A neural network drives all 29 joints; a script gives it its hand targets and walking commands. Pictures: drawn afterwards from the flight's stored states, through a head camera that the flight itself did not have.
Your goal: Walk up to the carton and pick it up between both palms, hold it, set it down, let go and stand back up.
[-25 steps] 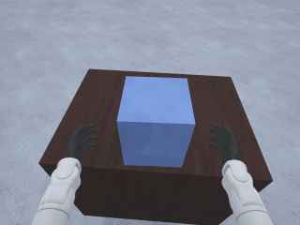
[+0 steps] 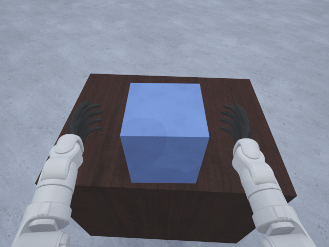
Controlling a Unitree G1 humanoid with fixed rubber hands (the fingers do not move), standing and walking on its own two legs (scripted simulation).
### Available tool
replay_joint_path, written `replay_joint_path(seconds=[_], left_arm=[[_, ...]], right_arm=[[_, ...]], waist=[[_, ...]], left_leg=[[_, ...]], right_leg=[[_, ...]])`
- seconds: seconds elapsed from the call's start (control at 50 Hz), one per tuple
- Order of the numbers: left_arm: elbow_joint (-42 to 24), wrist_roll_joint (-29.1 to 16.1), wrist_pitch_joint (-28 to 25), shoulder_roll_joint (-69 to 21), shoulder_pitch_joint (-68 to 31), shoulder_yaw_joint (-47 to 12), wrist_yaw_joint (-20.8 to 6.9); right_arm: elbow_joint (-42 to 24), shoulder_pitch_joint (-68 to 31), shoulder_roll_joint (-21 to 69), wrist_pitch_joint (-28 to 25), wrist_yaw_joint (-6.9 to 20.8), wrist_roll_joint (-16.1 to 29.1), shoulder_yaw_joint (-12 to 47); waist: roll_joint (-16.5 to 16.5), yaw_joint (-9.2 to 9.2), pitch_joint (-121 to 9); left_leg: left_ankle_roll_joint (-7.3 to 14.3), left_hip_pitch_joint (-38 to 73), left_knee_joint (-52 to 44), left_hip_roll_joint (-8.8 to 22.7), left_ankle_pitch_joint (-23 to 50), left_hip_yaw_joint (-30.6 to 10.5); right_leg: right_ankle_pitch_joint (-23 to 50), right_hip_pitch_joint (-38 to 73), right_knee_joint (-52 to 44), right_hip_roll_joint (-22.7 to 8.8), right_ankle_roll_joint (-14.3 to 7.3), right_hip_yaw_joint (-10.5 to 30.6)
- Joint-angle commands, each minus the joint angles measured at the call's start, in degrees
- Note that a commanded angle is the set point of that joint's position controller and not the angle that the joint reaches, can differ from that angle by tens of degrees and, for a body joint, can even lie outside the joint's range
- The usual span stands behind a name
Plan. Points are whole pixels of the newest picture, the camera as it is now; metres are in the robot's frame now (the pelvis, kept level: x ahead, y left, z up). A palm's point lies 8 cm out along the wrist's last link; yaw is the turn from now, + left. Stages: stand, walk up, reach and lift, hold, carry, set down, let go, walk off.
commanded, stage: reach and lift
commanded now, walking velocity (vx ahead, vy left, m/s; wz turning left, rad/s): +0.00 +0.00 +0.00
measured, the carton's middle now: (164, 134) +0.44 -0.01 +0.00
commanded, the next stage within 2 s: none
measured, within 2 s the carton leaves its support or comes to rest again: neither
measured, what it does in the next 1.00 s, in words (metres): stands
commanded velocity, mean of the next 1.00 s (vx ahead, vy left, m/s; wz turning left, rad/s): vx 0.00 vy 0.00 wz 0.00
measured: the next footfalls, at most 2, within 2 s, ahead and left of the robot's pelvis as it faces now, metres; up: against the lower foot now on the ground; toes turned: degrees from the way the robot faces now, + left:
none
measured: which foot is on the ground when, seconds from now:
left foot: down 0.00-1.00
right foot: down 0.00-1.00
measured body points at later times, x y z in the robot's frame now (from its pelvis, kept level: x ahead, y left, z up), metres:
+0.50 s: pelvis +0.00 +0.01 +0.00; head +0.02 +0.02 +0.45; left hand +0.45 +0.19 +0.15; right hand +0.43 -0.20 +0.14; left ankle -0.05 +0.10 -0.74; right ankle +0.02 -0.10 -0.74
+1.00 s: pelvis -0.01 -0.01 +0.00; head +0.03 +0.01 +0.44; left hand +0.46 +0.19 +0.10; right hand +0.44 -0.18 +0.10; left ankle -0.05 +0.10 -0.74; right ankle +0.02 -0.10 -0.74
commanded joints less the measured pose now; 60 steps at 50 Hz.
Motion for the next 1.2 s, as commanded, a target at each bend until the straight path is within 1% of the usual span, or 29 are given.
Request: replay_joint_path(seconds=[0.0, 0.02, 0.06, 0.12, 0.18, 0.2, 0.26, 0.28, 0.3, 0.36, 0.4, 0.44, 0.5, 0.54, 0.56, 0.58, 0.62, 0.68, 0.74, 0.78, 0.8, 0.84, 0.9, 0.94, 1.0, 1.04, 1.12, 1.16, 1.18], left_arm=[[-13.45, 0.33, 0.78, 11.01, -27.40, 2.92, 0.70], [-11.70, -0.12, 1.08, 11.13, -28.28, 2.40, 0.80], [-6.87, -0.40, 0.86, 11.73, -30.87, 2.44, 0.83], [-2.61, 0.17, 0.72, 11.61, -34.36, 1.79, 0.89], [-2.36, -0.02, 0.22, 10.79, -38.07, 0.57, 1.56], [-0.41, -0.71, 0.03, 11.22, -40.87, 0.04, 1.81], [0.85, -1.19, -1.17, 11.57, -45.41, -0.66, 2.93], [-1.44, -1.15, -1.52, 11.70, -48.44, -1.01, 3.72], [2.15, -0.57, -0.98, 10.67, -45.93, -1.52, 3.90], [3.42, -0.61, 0.47, 10.77, -48.48, -1.71, 3.70], [5.25, -1.89, 1.22, 10.88, -51.07, -2.30, 4.06], [10.42, -1.39, 1.90, 10.39, -52.17, -2.55, 4.28], [16.72, -0.55, 1.40, 12.04, -53.50, -2.17, 3.73], [18.72, -2.65, -0.23, 12.51, -57.92, -3.87, 4.10], [20.46, -3.00, -1.36, 12.64, -59.15, -3.75, 4.34], [22.28, -3.98, -2.67, 12.84, -60.65, -4.84, 4.41], [23.47, -4.58, -5.39, 13.45, -62.61, -4.71, 4.86], [25.65, -6.44, -7.88, 13.41, -64.58, -6.55, 4.46], [31.03, -3.60, -9.05, 13.45, -60.77, -5.11, 3.22], [33.63, -2.25, -10.41, 13.89, -59.00, -3.95, 2.32], [34.22, -1.69, -11.33, 13.69, -58.10, -3.63, 1.81], [34.11, -0.15, -13.98, 12.65, -56.88, -3.33, 1.75], [35.79, -0.26, -18.21, 12.35, -57.51, -3.27, 1.76], [34.10, -0.31, -21.52, 11.56, -58.90, -3.13, 2.02], [34.74, -1.67, -25.15, 10.72, -63.05, -4.92, 2.54], [38.56, -2.39, -26.38, 10.92, -62.07, -5.24, 2.29], [42.98, -5.44, -29.62, 11.20, -63.94, -8.14, 2.30], [46.62, -6.71, -30.61, 10.53, -63.39, -9.18, 2.41], [47.80, -6.90, -31.32, 10.27, -63.28, -9.46, 2.36]], right_arm=[[-10.62, -23.77, -8.54, -1.18, 0.11, 1.05, -2.56], [-9.53, -24.71, -8.00, -0.60, 0.33, 1.20, -2.03], [-6.62, -27.69, -8.11, 0.24, 0.67, 0.94, -1.95], [-3.93, -31.29, -8.57, 1.41, 1.09, 1.42, -2.60], [-1.24, -33.79, -10.11, 1.46, 1.75, 2.01, -3.66], [-0.04, -36.34, -10.29, 1.51, 1.94, 1.57, -3.65], [2.18, -40.29, -11.51, 1.25, 2.60, 1.41, -4.51], [1.29, -42.48, -12.93, 0.94, 2.82, 1.60, -5.34], [5.26, -39.96, -12.10, 1.19, 2.83, 1.26, -4.93], [5.96, -44.01, -14.01, 1.25, 3.12, 1.52, -4.80], [7.34, -47.19, -14.98, 1.51, 3.29, 1.53, -5.17], [13.03, -48.67, -15.05, 2.33, 3.60, 1.20, -4.75], [16.65, -51.28, -13.88, 3.31, 3.47, 1.84, -3.24], [17.34, -55.00, -14.43, 3.18, 3.24, 2.12, -3.94], [17.39, -56.78, -13.83, 2.74, 3.27, 1.78, -3.41], [17.48, -58.20, -13.64, 2.30, 3.08, 1.37, -3.54], [17.35, -59.38, -12.36, 1.70, 2.66, 0.21, -4.19], [18.07, -60.22, -12.57, 1.28, 2.18, 0.42, -4.34], [23.31, -56.15, -10.16, 0.45, 1.59, -0.33, -3.17], [25.67, -54.78, -9.25, -0.47, 1.11, -0.56, -2.37], [26.32, -53.49, -8.28, -0.92, 0.89, -0.70, -2.11], [27.28, -51.11, -7.10, -3.22, 0.79, -1.16, -2.63], [27.49, -50.19, -6.04, -6.58, 0.85, -2.55, -3.75], [24.32, -50.32, -5.91, -9.43, 0.85, -3.43, -4.23], [22.20, -53.74, -6.39, -12.55, 1.03, -5.85, -7.29], [23.69, -53.08, -5.96, -13.04, 1.16, -7.01, -7.13], [25.28, -54.03, -6.01, -14.73, 1.36, -7.20, -7.70], [26.17, -54.43, -4.97, -15.39, 1.60, -7.54, -7.13], [26.58, -54.42, -4.76, -15.77, 1.71, -7.67, -6.91]], waist=[[1.84, -0.50, -28.11], [1.10, -1.20, -26.79], [-0.33, -0.79, -25.78], [0.51, -0.91, -26.78], [4.87, -1.13, -30.62], [4.26, -1.68, -30.43], [5.56, -1.44, -34.28], [7.02, -1.33, -38.49], [6.86, -1.82, -36.93], [5.40, -2.00, -38.68], [4.33, -2.44, -39.71], [3.67, -1.85, -35.10], [1.94, -0.74, -32.66], [1.62, -1.89, -34.14], [0.73, -1.32, -35.57], [0.81, -1.90, -37.96], [0.62, -2.02, -41.91], [2.08, -3.60, -45.55], [3.24, -2.94, -43.70], [1.59, -3.04, -41.78], [1.37, -2.98, -40.71], [2.69, -2.62, -42.23], [3.65, -3.32, -41.20], [4.65, -3.20, -43.83], [7.45, -3.75, -47.25], [3.99, -3.75, -45.19], [4.43, -4.68, -49.26], [4.21, -4.19, -49.93], [2.73, -4.33, -49.67]], left_leg=[[-2.85, -4.31, -0.61, -0.72, 29.98, -0.04], [-2.77, -4.95, -0.89, -0.54, 28.79, -0.34], [-1.78, -7.90, -1.71, -0.69, 24.38, -0.40], [-1.41, -8.59, -2.50, -0.64, 21.23, -0.34], [-2.70, -5.41, -1.20, 0.06, 26.54, -1.09], [-3.06, -4.83, -0.86, 0.30, 26.63, -1.48], [-3.63, -2.29, 0.24, 0.44, 29.31, -1.81], [-4.40, -0.86, 0.96, 0.87, 32.61, -2.06], [-4.59, 0.35, 1.99, 0.84, 35.55, -2.13], [-4.84, 1.56, 2.86, 0.87, 38.81, -2.28], [-5.55, 1.74, 3.69, 1.37, 40.13, -2.85], [-5.40, 0.68, 2.95, 1.42, 37.81, -3.12], [-3.88, -4.87, 0.89, 0.16, 28.59, -2.20], [-3.47, -7.04, -0.35, 0.41, 25.74, -2.57], [-3.33, -7.55, -0.16, 0.36, 25.30, -2.31], [-3.16, -8.34, -0.02, 0.33, 25.07, -2.48], [-2.92, -9.01, 0.37, -0.21, 25.24, -2.28], [-3.49, -10.13, 1.58, 0.04, 28.86, -2.82], [-3.75, -12.49, 1.75, -1.12, 30.46, -2.23], [-3.22, -15.11, 0.62, -1.34, 28.39, -1.53], [-3.04, -17.59, 0.03, -1.73, 26.00, -1.18], [-3.39, -18.17, -0.31, -1.69, 27.38, -1.33], [-3.90, -17.32, 0.38, -1.39, 25.99, -1.28], [-4.23, -17.24, 1.32, -1.60, 27.65, -0.98], [-5.23, -16.82, 3.43, -1.16, 26.48, -1.23], [-4.57, -18.66, 3.67, -1.03, 22.54, -1.17], [-3.68, -24.93, 3.99, -1.05, 14.81, -1.16], [-3.34, -26.75, 4.57, -1.09, 14.00, -1.51], [-3.04, -28.11, 5.03, -1.07, 13.25, -1.47]], right_leg=[[25.50, 22.25, 3.85, -1.41, 1.98, 4.11], [24.38, 21.23, 3.63, -1.19, 1.80, 3.83], [22.35, 20.78, 3.57, -1.45, 2.18, 4.01], [18.99, 19.69, 3.22, -1.37, 2.07, 3.66], [19.52, 17.99, 2.96, -1.06, 1.28, 3.30], [18.25, 16.90, 2.95, -0.48, 1.08, 2.75], [17.61, 13.72, 2.75, -0.35, 0.85, 2.19], [18.93, 13.05, 3.11, 0.13, 0.46, 1.65], [20.92, 11.97, 3.28, 0.29, 0.46, 1.75], [23.21, 12.24, 2.93, 0.64, 1.00, 0.91], [21.91, 10.98, 2.85, 1.00, 0.86, 0.76], [19.51, 8.82, 2.32, 0.92, 0.96, 0.34], [20.39, 11.99, 2.59, -0.22, 1.53, 1.33], [18.79, 12.90, 3.08, -0.01, 1.59, 1.08], [18.69, 12.94, 3.36, -0.18, 1.84, 1.13], [19.13, 12.80, 3.72, -0.63, 1.79, 1.17], [22.02, 13.45, 4.84, -0.99, 1.96, 1.84], [26.58, 14.68, 5.99, -1.24, 1.59, 1.89], [31.62, 18.20, 7.01, -1.96, 1.76, 2.63], [33.21, 20.17, 6.93, -2.42, 2.29, 2.69], [32.88, 22.66, 7.51, -2.99, 2.41, 2.98], [33.71, 22.89, 7.91, -2.96, 2.18, 3.00], [28.68, 18.80, 7.21, -2.99, 2.01, 2.95], [29.56, 17.73, 8.09, -2.90, 2.13, 2.43], [25.07, 11.90, 9.04, -2.80, 1.26, 1.67], [21.94, 10.74, 9.34, -3.02, 1.53, 1.33], [16.98, 9.86, 11.73, -4.26, 1.71, 2.25], [15.35, 7.78, 12.85, -4.32, 1.51, 2.31], [14.51, 7.25, 13.52, -4.50, 1.78, 2.07]])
